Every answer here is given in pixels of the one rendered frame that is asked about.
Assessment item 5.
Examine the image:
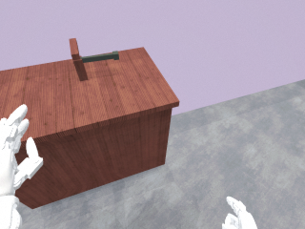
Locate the counter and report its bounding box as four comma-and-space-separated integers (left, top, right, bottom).
0, 38, 180, 209

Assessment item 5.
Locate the robot right hand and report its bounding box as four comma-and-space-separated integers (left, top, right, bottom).
222, 197, 257, 229

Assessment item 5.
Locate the tap lever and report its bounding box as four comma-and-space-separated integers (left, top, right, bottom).
80, 51, 119, 63

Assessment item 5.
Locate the left robot forearm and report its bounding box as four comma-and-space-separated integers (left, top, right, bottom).
0, 195, 23, 229

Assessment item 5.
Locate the robot left hand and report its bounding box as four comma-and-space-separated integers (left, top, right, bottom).
0, 104, 43, 197

